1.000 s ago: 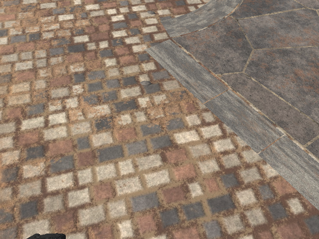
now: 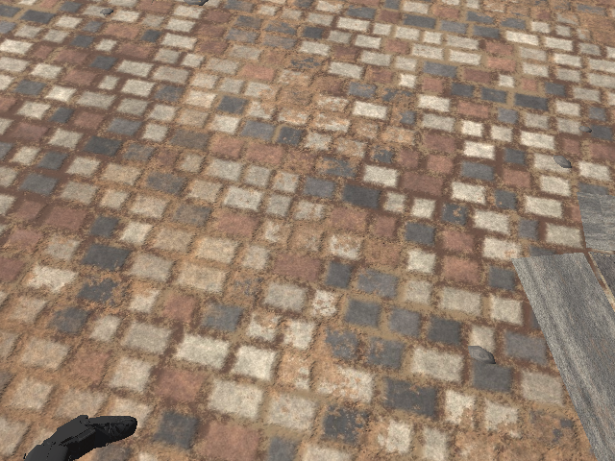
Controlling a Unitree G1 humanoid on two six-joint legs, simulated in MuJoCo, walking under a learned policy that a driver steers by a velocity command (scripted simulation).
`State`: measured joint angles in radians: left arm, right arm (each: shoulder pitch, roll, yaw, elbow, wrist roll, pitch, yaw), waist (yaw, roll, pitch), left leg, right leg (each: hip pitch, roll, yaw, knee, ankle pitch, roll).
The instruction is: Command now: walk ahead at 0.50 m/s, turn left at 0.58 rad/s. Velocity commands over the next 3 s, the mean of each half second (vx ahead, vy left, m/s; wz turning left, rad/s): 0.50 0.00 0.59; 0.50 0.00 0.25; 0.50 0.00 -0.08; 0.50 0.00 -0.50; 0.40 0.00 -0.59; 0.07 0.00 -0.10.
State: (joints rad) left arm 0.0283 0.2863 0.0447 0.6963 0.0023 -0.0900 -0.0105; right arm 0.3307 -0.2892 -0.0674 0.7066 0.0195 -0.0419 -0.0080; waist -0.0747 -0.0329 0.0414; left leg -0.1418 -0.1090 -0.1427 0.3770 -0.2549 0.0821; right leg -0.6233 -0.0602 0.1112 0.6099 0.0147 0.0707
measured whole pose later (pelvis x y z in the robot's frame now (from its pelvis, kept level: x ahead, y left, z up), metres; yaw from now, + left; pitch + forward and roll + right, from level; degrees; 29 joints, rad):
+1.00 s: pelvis +0.52 +0.12 +0.00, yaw +25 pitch +1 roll +2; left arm 0.09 0.29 0.03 0.78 -0.01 -0.07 -0.03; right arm 0.34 -0.28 -0.05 0.75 0.01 -0.07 0.01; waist -0.06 -0.05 0.03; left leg -0.04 -0.08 0.01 0.24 -0.23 0.06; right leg -0.67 -0.12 0.04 0.67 0.06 0.04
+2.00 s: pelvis +1.03 +0.30 +0.00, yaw +3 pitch +1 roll +2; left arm 0.15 0.30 0.07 0.70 -0.02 -0.02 -0.03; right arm 0.31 -0.28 -0.07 0.86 -0.01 -0.09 0.00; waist -0.08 -0.05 0.04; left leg -0.01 -0.01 0.19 0.24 -0.25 0.01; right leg -0.68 -0.11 0.04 0.81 -0.05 0.01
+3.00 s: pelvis +1.39 +0.24 -0.01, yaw -15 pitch +1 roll -1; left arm 0.20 0.28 0.07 0.74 0.02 0.02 0.04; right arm 0.16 -0.29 -0.06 0.75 0.02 0.02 -0.01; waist -0.02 0.04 0.06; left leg -0.40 -0.07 -0.14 0.56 -0.25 0.01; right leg -0.24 0.03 0.06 0.52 -0.28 0.00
